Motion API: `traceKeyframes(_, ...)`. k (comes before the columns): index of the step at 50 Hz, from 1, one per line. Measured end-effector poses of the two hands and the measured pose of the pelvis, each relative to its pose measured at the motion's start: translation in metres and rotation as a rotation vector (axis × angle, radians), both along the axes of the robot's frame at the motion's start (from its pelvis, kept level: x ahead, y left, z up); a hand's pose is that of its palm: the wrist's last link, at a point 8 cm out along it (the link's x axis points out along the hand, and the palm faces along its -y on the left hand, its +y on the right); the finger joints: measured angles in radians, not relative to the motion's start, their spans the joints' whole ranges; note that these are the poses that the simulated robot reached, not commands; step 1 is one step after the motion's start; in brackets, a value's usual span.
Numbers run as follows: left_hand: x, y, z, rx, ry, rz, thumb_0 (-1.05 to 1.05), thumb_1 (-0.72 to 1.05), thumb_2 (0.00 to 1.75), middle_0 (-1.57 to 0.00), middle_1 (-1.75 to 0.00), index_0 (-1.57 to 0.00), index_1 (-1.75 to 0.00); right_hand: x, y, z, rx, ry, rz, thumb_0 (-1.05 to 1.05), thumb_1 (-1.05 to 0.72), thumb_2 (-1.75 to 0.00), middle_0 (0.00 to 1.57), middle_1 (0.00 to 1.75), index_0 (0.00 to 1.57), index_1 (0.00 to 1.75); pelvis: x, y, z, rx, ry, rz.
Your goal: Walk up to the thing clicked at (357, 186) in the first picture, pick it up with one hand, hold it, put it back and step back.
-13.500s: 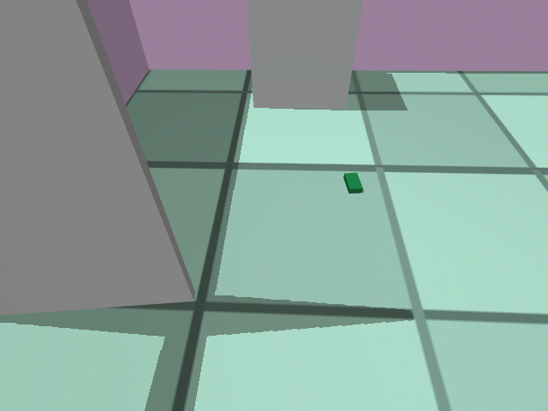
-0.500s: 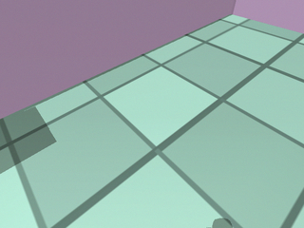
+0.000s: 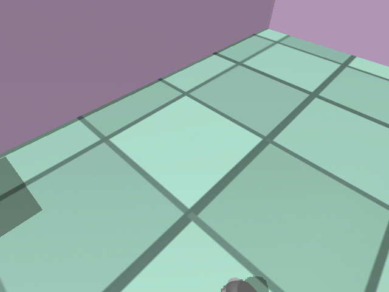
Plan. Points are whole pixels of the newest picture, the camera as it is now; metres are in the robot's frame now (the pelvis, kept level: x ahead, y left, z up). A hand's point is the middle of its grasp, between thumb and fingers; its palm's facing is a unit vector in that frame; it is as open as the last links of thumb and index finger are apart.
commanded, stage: walk up
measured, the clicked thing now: out of the picture -0.14 +0.62 -0.76
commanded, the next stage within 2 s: none
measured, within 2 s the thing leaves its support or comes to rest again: neither
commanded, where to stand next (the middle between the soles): +1.12 -0.05 m, yaw +1 degrees
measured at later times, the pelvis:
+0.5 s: pelvis +0.28 -0.04 -0.01, yaw -2 degrees
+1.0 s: pelvis +0.53 -0.02 -0.01, yaw -2 degrees
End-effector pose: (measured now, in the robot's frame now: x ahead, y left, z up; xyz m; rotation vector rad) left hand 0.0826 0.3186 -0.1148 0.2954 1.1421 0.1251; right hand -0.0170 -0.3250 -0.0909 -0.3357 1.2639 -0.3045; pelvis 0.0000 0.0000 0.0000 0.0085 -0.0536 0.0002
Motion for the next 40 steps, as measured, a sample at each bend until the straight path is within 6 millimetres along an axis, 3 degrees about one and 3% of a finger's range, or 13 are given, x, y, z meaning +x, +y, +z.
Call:
traceKeyframes(4, 0.049, -0.004, 0.003, 0.027, 0.032, -0.039, 0.01, 0.90, 0.90, -0.20, -0.30, -0.21, -0.30, 0.027, 0.001, -0.011, 0.033, 0.027, -0.024, 0.01, -0.90, -0.90, 0.20, 0.30, 0.21, 0.30, 0.039, -0.004, -0.003, 0.012, 0.016, -0.022)
traceKeyframes(8, 0.115, -0.017, 0.000, 0.058, 0.036, -0.077, 0.01, 0.90, 0.90, -0.20, -0.30, -0.21, -0.30, 0.067, -0.009, -0.029, 0.052, 0.050, -0.036, 0.01, -0.90, -0.90, 0.20, 0.30, 0.21, 0.30, 0.088, -0.016, -0.015, 0.025, 0.037, -0.037)
traceKeyframes(12, 0.193, -0.043, -0.002, 0.072, -0.034, -0.095, 0.01, 0.90, 0.90, -0.20, -0.30, -0.20, -0.30, 0.120, -0.027, -0.050, 0.057, 0.081, -0.035, 0.01, -0.90, -0.90, 0.20, 0.30, 0.21, 0.30, 0.139, -0.032, -0.027, -0.027, 0.038, -0.030)
traceKeyframes(15, 0.234, -0.060, 0.007, 0.054, -0.124, -0.080, 0.01, 0.90, 0.90, -0.20, -0.30, -0.21, -0.30, 0.173, -0.030, -0.047, 0.073, 0.062, -0.002, 0.01, -0.90, -0.90, 0.20, 0.30, 0.21, 0.30, 0.172, -0.042, -0.021, -0.001, 0.028, -0.030)
traceKeyframes(21, 0.264, -0.064, 0.021, 0.049, -0.135, -0.023, 0.01, 0.90, 0.90, -0.21, -0.30, -0.21, -0.30, 0.306, -0.039, -0.020, 0.055, -0.124, 0.082, 0.01, -0.90, -0.90, 0.20, 0.30, 0.21, 0.30, 0.236, -0.043, -0.005, -0.001, 0.012, -0.039)
traceKeyframes(25, 0.277, -0.049, 0.014, 0.063, -0.075, -0.012, 0.01, 0.90, 0.90, -0.21, -0.30, -0.21, -0.30, 0.384, -0.038, -0.007, 0.034, -0.220, 0.129, 0.01, -0.90, -0.90, 0.20, 0.30, 0.20, 0.30, 0.275, -0.037, -0.006, -0.031, 0.011, -0.029)
traceKeyframes(30, 0.308, -0.018, -0.007, 0.064, -0.031, 0.022, 0.01, 0.90, 0.90, -0.21, -0.30, -0.21, -0.30, 0.462, -0.023, -0.003, 0.010, -0.224, 0.191, 0.01, -0.90, -0.90, 0.20, 0.30, 0.20, 0.30, 0.335, -0.023, -0.019, -0.053, 0.019, -0.010)
traceKeyframes(34, 0.345, 0.003, -0.031, 0.069, 0.021, 0.037, 0.01, 0.90, 0.90, -0.21, -0.30, -0.21, -0.30, 0.505, -0.010, -0.008, -0.030, -0.233, 0.194, 0.01, -0.90, -0.90, 0.20, 0.30, 0.20, 0.30, 0.383, -0.007, -0.034, -0.013, 0.021, -0.012)
traceKeyframes(40, 0.414, -0.001, -0.019, 0.045, 0.041, -0.012, 0.01, 0.90, 0.90, -0.20, -0.30, -0.20, -0.30, 0.515, 0.005, 0.001, -0.007, -0.178, 0.104, 0.01, -0.90, -0.90, 0.20, 0.30, 0.21, 0.30, 0.436, -0.002, -0.014, -0.015, 0.011, -0.017)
